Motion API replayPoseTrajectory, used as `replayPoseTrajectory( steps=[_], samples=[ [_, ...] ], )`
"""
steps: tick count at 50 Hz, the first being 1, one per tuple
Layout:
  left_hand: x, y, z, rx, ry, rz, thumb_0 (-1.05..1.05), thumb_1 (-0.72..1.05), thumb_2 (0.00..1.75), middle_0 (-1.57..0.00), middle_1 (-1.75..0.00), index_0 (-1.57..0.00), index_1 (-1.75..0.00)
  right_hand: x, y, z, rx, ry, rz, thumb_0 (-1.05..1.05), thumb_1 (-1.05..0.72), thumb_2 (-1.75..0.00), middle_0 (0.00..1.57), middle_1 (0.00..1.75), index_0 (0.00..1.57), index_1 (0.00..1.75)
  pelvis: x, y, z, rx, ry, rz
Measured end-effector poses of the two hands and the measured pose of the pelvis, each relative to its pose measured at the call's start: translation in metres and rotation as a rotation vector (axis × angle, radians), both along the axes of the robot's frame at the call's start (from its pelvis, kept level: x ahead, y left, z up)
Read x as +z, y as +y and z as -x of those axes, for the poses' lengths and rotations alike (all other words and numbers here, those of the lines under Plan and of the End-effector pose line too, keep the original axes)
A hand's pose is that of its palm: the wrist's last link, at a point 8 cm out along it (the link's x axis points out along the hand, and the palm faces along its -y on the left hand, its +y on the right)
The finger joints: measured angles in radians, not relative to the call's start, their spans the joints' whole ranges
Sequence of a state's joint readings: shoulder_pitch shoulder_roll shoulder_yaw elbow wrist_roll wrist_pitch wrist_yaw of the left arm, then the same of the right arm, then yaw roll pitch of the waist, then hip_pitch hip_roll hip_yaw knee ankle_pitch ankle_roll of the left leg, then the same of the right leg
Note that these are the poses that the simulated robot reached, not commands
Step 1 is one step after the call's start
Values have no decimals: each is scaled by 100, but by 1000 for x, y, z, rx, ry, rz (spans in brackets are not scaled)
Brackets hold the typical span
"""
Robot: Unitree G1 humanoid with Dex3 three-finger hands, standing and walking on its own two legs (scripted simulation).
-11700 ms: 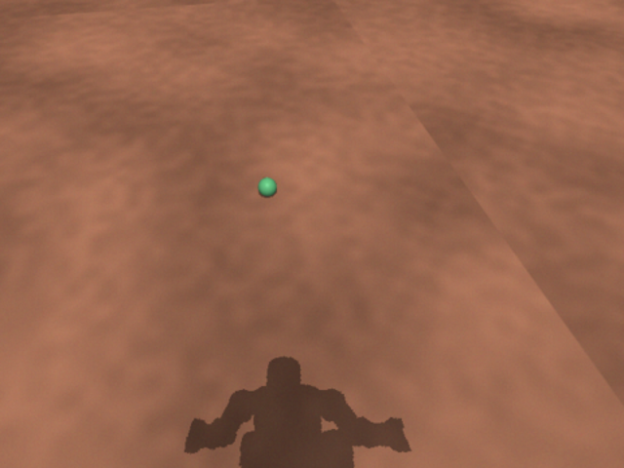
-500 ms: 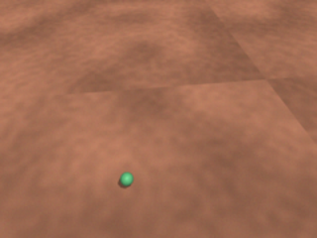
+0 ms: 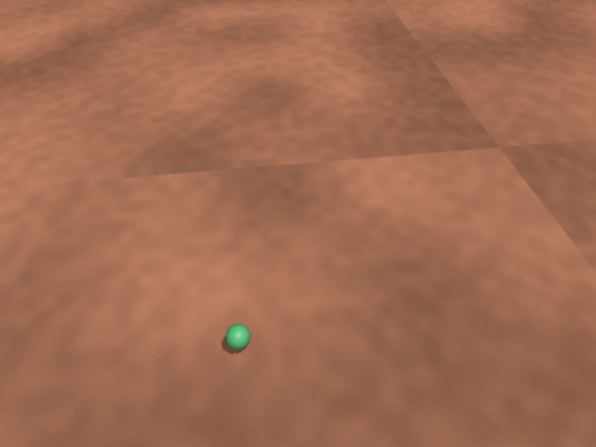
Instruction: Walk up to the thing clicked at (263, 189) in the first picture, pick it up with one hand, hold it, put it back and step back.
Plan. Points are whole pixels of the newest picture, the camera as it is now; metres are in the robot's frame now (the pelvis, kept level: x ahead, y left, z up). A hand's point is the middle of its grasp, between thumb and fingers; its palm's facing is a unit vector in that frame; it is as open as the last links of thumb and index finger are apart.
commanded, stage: stand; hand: left
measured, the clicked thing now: (238, 336) +0.58 +0.22 -0.74
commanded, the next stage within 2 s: walk up in 0.42 s
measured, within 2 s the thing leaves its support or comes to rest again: neither
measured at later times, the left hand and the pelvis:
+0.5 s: hand out of the picture +0.07 +0.26 -0.15, palm faces +0.02 -0.94 -0.34, open 7.4 cm; pelvis +0.01 +0.00 +0.00, yaw +0 degrees
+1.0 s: hand (108, 438) +0.17 +0.31 -0.17, palm faces -0.07 -0.94 -0.34, open 7.4 cm; pelvis +0.12 +0.04 -0.01, yaw -2 degrees
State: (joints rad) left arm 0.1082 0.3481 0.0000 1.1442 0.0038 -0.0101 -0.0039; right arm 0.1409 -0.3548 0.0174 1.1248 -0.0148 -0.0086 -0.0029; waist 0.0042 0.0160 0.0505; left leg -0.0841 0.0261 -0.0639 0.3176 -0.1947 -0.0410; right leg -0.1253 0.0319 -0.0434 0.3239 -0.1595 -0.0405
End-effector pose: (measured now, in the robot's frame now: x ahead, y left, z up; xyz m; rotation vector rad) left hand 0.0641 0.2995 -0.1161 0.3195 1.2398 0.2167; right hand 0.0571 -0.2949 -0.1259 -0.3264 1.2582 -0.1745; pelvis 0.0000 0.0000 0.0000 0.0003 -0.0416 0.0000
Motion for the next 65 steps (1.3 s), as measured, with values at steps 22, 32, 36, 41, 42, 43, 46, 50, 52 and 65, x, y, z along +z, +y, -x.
replayPoseTrajectory(
  steps=[22, 32, 36, 41, 42, 43, 46, 50, 52, 65],
  samples=[
    [-1, 0, -1, 7, 4, 6, 1, 90, 90, -21, -30, -21, -30, 0, 0, -1, 0, 5, 1, 1, -91, -89, 21, 30, 20, 30, 0, 0, -3, -1, 2, -2],
    [-5, 35, 20, 72, 6, 21, 1, 90, 90, -21, -30, -21, -30, 20, -1, -29, 51, -22, 60, 1, -91, -89, 21, 30, 20, 30, -3, 21, -30, 5, -12, 17],
    [-23, 60, 17, 63, 71, 28, 1, 90, 90, -21, -30, -21, -30, 24, 5, -47, 40, -80, 116, 1, -91, -89, 21, 30, 20, 30, -16, 39, -49, -2, -18, 21],
    [-33, 71, -18, 19, 98, 30, 1, 90, 90, -21, -30, -21, -30, 31, 14, -47, -22, -82, 146, 1, -91, -89, 21, 30, 20, 30, -18, 47, -73, -19, -25, -5],
    [-31, 71, -27, 10, 91, 33, 1, 90, 90, -21, -30, -21, -30, 33, 15, -47, -30, -76, 145, 1, -91, -89, 21, 30, 20, 30, -17, 47, -79, -22, -26, -7],
    [-30, 71, -36, 1, 84, 34, 1, 90, 90, -21, -30, -20, -30, 34, 16, -48, -36, -72, 143, 1, -91, -89, 21, 30, 20, 30, -15, 47, -84, -26, -28, -7],
    [-24, 68, -64, -23, 66, 30, 1, 90, 90, -20, -30, -20, -30, 36, 18, -54, -46, -63, 135, 1, -90, -89, 21, 30, 20, 30, -11, 45, -100, -35, -30, -4],
    [-19, 58, -102, -50, 42, 15, 1, 90, 90, -20, -30, -20, -30, 27, 15, -71, -46, -49, 110, 1, -90, -89, 21, 30, 21, 30, -12, 37, -117, -43, -27, -2],
    [-18, 50, -122, -60, 27, 2, 1, 90, 90, -20, -30, -20, -30, 17, 10, -83, -50, -47, 90, 1, -90, -89, 21, 30, 21, 30, -16, 31, -125, -46, -23, -2],
    [-9, -4, -219, -126, -143, 1, 1, 90, 90, -21, -30, -21, -30, -16, -1, -163, -37, -90, 23, 1, -91, -89, 21, 30, 20, 30, -25, 11, -154, -45, 7, -8]
  ],
)
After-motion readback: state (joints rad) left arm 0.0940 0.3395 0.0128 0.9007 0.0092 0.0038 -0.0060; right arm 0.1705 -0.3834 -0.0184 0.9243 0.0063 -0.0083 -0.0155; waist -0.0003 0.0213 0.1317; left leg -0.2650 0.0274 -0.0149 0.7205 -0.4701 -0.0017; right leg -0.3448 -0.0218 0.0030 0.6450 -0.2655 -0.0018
